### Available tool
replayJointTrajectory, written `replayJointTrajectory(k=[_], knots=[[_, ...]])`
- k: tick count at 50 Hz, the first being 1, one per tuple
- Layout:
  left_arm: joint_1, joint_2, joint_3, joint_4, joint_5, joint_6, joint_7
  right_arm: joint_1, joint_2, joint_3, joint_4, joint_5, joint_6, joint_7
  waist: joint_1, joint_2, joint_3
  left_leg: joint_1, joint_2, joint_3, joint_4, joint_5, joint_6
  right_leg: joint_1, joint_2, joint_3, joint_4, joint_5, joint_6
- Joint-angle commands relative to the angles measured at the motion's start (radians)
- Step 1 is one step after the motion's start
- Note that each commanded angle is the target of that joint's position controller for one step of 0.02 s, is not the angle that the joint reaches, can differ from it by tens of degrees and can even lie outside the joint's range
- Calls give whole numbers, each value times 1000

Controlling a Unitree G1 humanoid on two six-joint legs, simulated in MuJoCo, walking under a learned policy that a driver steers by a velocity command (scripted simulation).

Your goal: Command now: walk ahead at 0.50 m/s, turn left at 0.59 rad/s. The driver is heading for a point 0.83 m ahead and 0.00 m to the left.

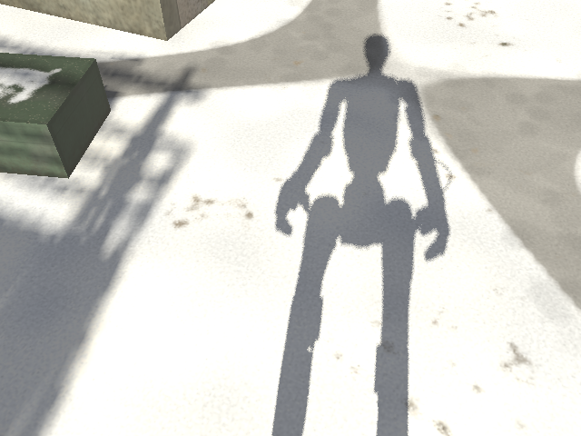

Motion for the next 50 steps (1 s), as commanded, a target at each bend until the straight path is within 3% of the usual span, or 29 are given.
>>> replayJointTrajectory(k=[1,2,3,4,5,7,14,16,18,19,20,21,22,23,24,25,26,29,32,36,40,43,44,45,46,47,48,49,50], knots=[[16,17,11,-18,22,-11,15,-72,56,19,-48,5,0,24,16,-83,20,-202,100,-50,-54,91,5,206,-250,204,-313,130,-175],[54,24,14,3,38,-13,7,-86,51,18,-46,10,-2,34,21,-75,29,-229,99,-60,-82,151,11,223,-249,163,-318,193,-185],[65,156,49,18,-40,-19,2,-131,-27,-12,-139,123,36,-26,-20,-26,81,-270,113,-55,-75,124,-7,208,-253,120,-287,224,-106],[67,151,49,28,-48,-19,2,-141,-22,-4,-149,119,49,-46,-18,-33,72,-266,116,-65,-117,143,-15,183,-251,104,-292,212,-102],[78,142,48,36,-41,-16,4,-133,-15,-2,-161,97,56,-52,-27,-44,76,-245,118,-62,-166,178,-21,160,-250,87,-296,197,-110],[86,139,50,52,-33,-10,7,-176,-13,-2,-195,81,66,-47,-25,-86,102,-199,121,-25,-296,252,-25,123,-225,34,-308,195,-116],[246,189,69,111,-59,19,2,-398,13,15,-290,84,67,-13,62,-54,166,-148,100,96,-651,160,12,360,-274,24,-262,286,-127],[248,212,75,122,-64,27,-2,-395,-8,8,-304,77,63,-6,44,-99,154,-50,54,143,-708,62,39,397,-278,8,-180,541,-120],[214,237,77,128,-74,36,0,-211,-59,-23,-261,67,60,-6,-70,-143,55,238,-24,192,-816,88,79,377,-246,-38,49,847,-90],[194,227,71,117,-71,35,1,-17,-137,-58,-203,62,61,-18,-146,-136,-56,553,-6,132,-780,168,116,211,-203,-50,264,779,-57],[167,181,54,67,-44,20,-2,170,-249,-87,-164,54,63,-38,-189,25,-204,933,231,-200,-746,264,203,-149,-110,-64,638,315,-6],[227,101,26,57,-58,-15,-21,169,-262,-74,-164,51,59,-42,-116,203,-333,1078,429,-647,-930,208,343,-401,40,109,922,-364,21],[152,156,49,44,-90,-38,-34,144,-193,-55,-172,44,61,-42,-134,126,-278,1021,394,-563,-962,215,299,-507,-11,227,1002,-334,11],[77,164,52,15,-102,-41,-32,66,-142,-44,-180,48,58,-41,-110,108,-157,875,354,-377,-958,265,255,-545,-57,201,992,-257,3],[45,159,54,7,-83,-35,-22,-22,-108,-31,-188,56,50,-35,-60,29,-77,697,307,-270,-988,310,215,-500,-101,190,917,-184,3],[44,162,64,2,-66,-22,-14,-70,-71,-21,-189,56,40,-32,-23,39,-37,567,275,-207,-1021,316,190,-437,-126,198,854,-139,6],[73,146,65,3,-67,-4,-14,-88,-48,-14,-181,48,33,-30,11,50,-15,483,256,-172,-1056,284,181,-384,-139,206,826,-112,4],[51,115,59,-22,-57,27,-10,-55,-95,-24,-154,45,17,-37,38,41,35,383,251,-125,-1128,280,194,-397,-146,206,728,-37,17],[-52,109,51,-52,-40,26,-14,-6,-116,-26,-132,50,18,-58,19,32,70,379,225,-59,-1143,313,180,-427,-138,197,530,133,33],[-181,100,37,-73,-52,22,-31,47,-149,-34,-112,62,18,-64,-28,45,92,402,204,1,-1141,254,144,-343,-85,156,277,268,32],[-262,129,37,-103,-61,19,-52,90,-164,-45,-82,74,26,-63,-55,61,124,525,260,-28,-1084,187,128,-346,-66,157,159,172,0],[-159,174,57,-77,-53,8,-61,55,-179,-51,-80,75,39,-70,15,78,79,557,253,-14,-944,393,86,-168,-11,105,84,88,-50],[-11,211,79,-25,-45,6,-59,53,-153,-42,-81,75,42,-71,70,54,-3,530,196,30,-775,513,62,19,20,84,81,91,-72],[172,288,102,14,-37,4,-52,62,-108,-24,-101,58,43,-73,124,-71,-138,347,130,96,-451,332,17,305,-142,281,93,152,-130],[236,357,113,33,-36,6,-56,171,-3,4,-115,59,20,-63,68,-361,-245,-59,-48,80,-100,-227,-53,632,-352,767,-58,-28,-298],[242,275,90,18,-46,9,-54,132,-89,-13,-102,71,-2,-56,98,-291,-269,-184,-20,-53,50,-295,-46,651,-346,887,-143,-171,-292],[160,230,78,-3,-46,9,-49,41,-131,-24,-125,89,-12,-54,97,-219,-156,-256,35,-43,85,-214,-26,555,-318,736,-136,-174,-245],[85,208,70,-23,-38,10,-48,-22,-127,-20,-140,86,-10,-63,73,-119,-85,-225,89,-17,50,-117,-14,405,-286,617,-146,-99,-220],[32,180,62,-27,-30,8,-51,-54,-122,-24,-148,69,-3,-71,44,-83,-27,-171,122,-13,-16,-59,-11,263,-256,539,-173,-15,-207]])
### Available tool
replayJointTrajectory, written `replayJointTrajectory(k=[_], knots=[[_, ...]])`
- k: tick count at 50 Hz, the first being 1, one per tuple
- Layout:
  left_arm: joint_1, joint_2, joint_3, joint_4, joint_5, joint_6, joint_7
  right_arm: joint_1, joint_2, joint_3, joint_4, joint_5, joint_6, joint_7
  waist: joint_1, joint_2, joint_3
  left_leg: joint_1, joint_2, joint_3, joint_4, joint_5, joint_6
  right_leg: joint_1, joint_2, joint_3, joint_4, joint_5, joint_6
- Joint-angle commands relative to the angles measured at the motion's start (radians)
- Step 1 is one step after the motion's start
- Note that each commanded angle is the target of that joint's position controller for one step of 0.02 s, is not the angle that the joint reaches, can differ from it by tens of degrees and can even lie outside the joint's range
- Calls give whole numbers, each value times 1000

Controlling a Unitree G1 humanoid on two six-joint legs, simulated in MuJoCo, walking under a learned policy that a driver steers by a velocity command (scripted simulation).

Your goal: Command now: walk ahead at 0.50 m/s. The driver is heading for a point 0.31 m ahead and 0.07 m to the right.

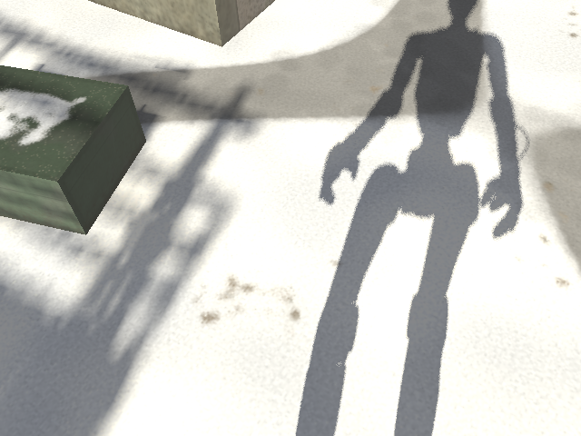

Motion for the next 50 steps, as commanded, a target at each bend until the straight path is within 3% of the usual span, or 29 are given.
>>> replayJointTrajectory(k=[1,3,7,10,12,16,18,19,20,21,22,23,24,25,26,27,29,32,34,35,36,37,39,43,50], knots=[[57,90,18,-30,17,-12,2,-58,-84,-22,-100,-11,-13,-12,16,-102,-101,-316,113,-49,51,128,28,326,-266,390,-323,22,-169],[73,85,16,-16,11,-19,3,-33,-59,-21,-99,-9,5,-13,-9,-112,-85,-282,122,-46,-19,156,25,278,-243,329,-366,69,-173],[140,133,27,10,0,-18,25,-138,-42,-15,-128,-21,14,-12,3,-72,-41,-362,130,-32,-226,305,-13,304,-241,242,-408,218,-170],[154,131,22,19,-1,-7,35,-204,-14,-3,-138,-24,13,-5,12,-83,-26,-282,90,7,-417,415,-26,294,-188,116,-368,507,-125],[179,135,21,32,-6,1,37,-251,-1,5,-144,-21,15,2,33,-94,-31,-207,55,36,-521,471,-27,297,-164,66,-338,565,-104],[200,135,21,55,-10,21,41,-309,-20,7,-160,-21,13,18,56,-118,-28,-164,22,36,-636,450,-7,384,-198,92,-250,576,-107],[166,147,26,55,-16,26,44,-260,-49,0,-148,-30,3,23,18,-123,-54,-80,1,41,-720,428,25,414,-202,113,-163,594,-86],[153,146,26,53,-20,28,47,-183,-72,-10,-116,-39,-3,22,-18,-107,-89,36,-23,56,-796,520,46,412,-166,104,-83,607,-61],[170,129,22,46,-7,22,47,-94,-135,-27,-88,-50,-8,15,-32,-55,-162,227,43,-1,-761,884,81,337,-104,73,45,514,-17],[252,58,1,47,12,8,40,-14,-180,-30,-77,-71,-3,6,-10,95,-298,579,249,-185,-648,1293,203,72,-25,44,295,82,40],[335,25,-18,75,2,10,33,18,-112,-8,-64,-54,7,10,-19,240,-425,682,400,-361,-681,1315,340,-47,23,97,502,-494,85],[293,99,4,78,-20,25,29,9,-77,2,-66,-35,21,15,-31,167,-403,598,358,-364,-732,1021,320,-81,-13,147,577,-540,93],[209,114,10,55,-30,44,35,-66,-72,5,-78,-31,29,12,-24,107,-296,479,316,-322,-782,772,278,-134,-42,128,594,-488,99],[151,108,14,44,-23,64,47,-137,-62,11,-90,-34,34,8,-8,57,-207,332,285,-286,-834,594,245,-128,-66,116,560,-436,105],[133,105,18,37,-11,83,59,-203,-57,14,-99,-40,38,3,21,56,-154,190,260,-251,-882,470,215,-66,-90,120,494,-386,110],[144,88,16,38,-6,96,67,-245,-64,12,-102,-50,45,-1,46,93,-130,81,223,-204,-915,388,191,19,-92,107,411,-343,112],[170,52,8,55,0,102,75,-258,-59,12,-92,-59,52,-6,55,128,-129,0,174,-127,-933,343,179,135,-68,70,284,-276,108],[186,47,4,76,4,105,71,-246,-51,17,-71,-41,59,-13,66,115,-146,-19,158,-105,-932,151,158,257,-49,43,92,-83,88],[170,57,4,76,27,111,64,-217,-30,24,-47,-28,65,-13,65,90,-105,-57,119,-92,-929,-81,85,311,-44,35,-22,-28,60],[151,84,5,61,35,112,64,-196,-27,26,-35,-31,67,-13,48,56,-51,-69,94,-83,-905,-147,41,282,-88,87,-88,-57,35],[120,144,17,55,24,113,69,-161,-41,18,-30,-31,70,-16,0,-36,4,-38,41,-33,-883,-120,8,171,-108,105,-120,-224,7],[103,126,16,61,14,107,68,-170,-47,17,-27,-35,72,-22,0,-100,34,66,12,9,-833,-33,-11,42,-102,122,-175,-369,0],[66,83,3,68,16,86,68,-158,-33,17,-13,-36,72,-27,-19,-152,42,168,8,25,-766,102,-6,-16,-102,128,-229,-359,28],[100,74,0,90,5,62,64,-137,-26,15,24,-35,74,-23,-8,-86,21,185,13,25,-748,214,11,62,-86,110,-191,-212,43],[135,70,-3,114,1,65,64,-135,-34,14,70,-27,77,-20,8,-23,-22,216,21,26,-720,364,8,147,-66,82,-137,-24,35]])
